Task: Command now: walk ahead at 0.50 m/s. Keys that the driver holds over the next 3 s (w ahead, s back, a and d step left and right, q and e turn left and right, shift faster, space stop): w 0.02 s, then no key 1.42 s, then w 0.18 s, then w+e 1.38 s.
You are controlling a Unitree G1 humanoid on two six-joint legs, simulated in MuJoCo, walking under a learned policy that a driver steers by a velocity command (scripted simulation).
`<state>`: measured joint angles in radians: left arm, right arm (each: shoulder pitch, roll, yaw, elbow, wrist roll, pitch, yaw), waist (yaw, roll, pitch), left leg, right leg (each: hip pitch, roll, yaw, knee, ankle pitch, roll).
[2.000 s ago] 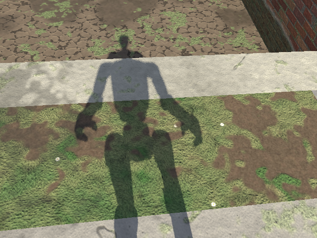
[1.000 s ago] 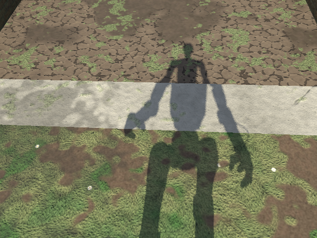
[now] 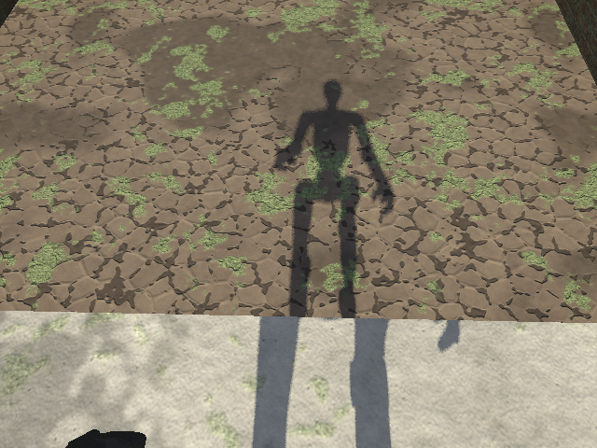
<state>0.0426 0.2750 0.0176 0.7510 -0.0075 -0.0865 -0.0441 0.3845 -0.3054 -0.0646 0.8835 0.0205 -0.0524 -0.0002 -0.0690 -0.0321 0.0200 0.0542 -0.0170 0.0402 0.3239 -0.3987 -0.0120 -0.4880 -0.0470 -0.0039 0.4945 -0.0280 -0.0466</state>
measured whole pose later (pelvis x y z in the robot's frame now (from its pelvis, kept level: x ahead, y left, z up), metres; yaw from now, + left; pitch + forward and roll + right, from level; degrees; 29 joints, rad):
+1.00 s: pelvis +0.18 -0.02 +0.02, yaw +0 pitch -2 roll +0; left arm 0.30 0.18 0.05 1.10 0.00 0.04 0.04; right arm 0.20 -0.18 -0.05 1.13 0.00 0.02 -0.06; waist 0.01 0.00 0.04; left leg -0.22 0.02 -0.01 0.44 -0.19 -0.02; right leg -0.09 0.02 -0.05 0.42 -0.30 -0.04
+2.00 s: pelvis +0.31 +0.05 +0.01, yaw -9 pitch +0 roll +0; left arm 0.30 0.21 0.09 0.95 0.01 0.01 0.04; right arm 0.38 -0.15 -0.05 1.11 -0.03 -0.09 -0.01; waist -0.03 -0.03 0.00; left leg -0.16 0.02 0.15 0.50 -0.34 0.03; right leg -0.62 -0.04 0.05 1.24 -0.24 -0.09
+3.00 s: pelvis +0.51 -0.08 +0.00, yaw -44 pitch +0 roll +0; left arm 0.12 0.29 0.07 0.61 0.01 0.10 0.02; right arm 0.32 -0.22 -0.01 0.68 -0.02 -0.03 0.02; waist -0.02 -0.04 0.00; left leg -0.30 0.03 0.10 0.63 -0.34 0.02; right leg -0.70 0.05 0.19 1.31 -0.28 0.00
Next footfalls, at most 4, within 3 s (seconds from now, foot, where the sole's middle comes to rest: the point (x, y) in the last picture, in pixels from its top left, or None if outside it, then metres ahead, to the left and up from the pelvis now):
0.42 left None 0.25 0.12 -0.76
1.78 left None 0.32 0.14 -0.76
2.24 right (346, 422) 0.52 -0.10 -0.76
2.74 left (307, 382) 0.62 -0.02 -0.76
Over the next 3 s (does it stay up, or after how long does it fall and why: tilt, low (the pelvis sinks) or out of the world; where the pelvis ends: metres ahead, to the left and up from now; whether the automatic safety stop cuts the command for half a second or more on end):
stays up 0.51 -0.08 0.00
